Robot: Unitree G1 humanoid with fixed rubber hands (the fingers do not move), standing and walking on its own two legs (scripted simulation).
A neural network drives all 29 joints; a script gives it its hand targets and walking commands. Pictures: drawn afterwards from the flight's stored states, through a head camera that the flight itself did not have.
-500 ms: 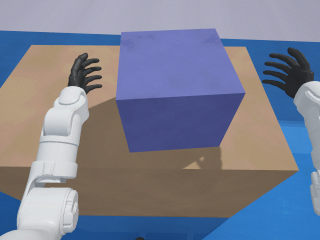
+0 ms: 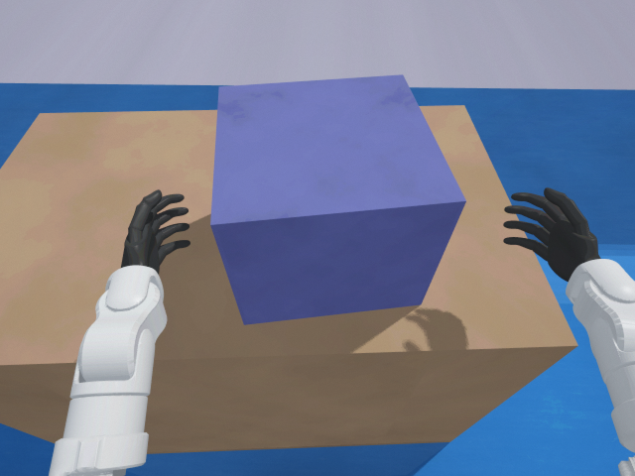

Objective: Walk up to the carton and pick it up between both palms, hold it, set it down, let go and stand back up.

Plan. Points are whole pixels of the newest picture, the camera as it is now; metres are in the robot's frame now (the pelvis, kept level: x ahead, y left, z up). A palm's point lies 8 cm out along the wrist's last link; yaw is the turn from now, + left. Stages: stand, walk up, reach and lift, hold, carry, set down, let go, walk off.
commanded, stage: set down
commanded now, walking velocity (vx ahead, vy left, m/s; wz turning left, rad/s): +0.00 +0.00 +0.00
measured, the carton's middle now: (323, 199) +0.49 +0.03 +0.04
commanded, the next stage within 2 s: none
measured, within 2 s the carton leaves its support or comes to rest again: neither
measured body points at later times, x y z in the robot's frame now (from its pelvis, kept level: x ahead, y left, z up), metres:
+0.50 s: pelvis +0.00 -0.01 +0.00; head +0.00 +0.00 +0.45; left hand +0.27 +0.23 +0.06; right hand +0.29 -0.27 +0.06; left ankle +0.03 +0.13 -0.75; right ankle -0.03 -0.09 -0.75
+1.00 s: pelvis +0.00 +0.00 +0.00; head +0.01 +0.01 +0.45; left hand +0.24 +0.21 +0.01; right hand +0.24 -0.28 +0.02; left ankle +0.03 +0.13 -0.75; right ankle -0.03 -0.09 -0.75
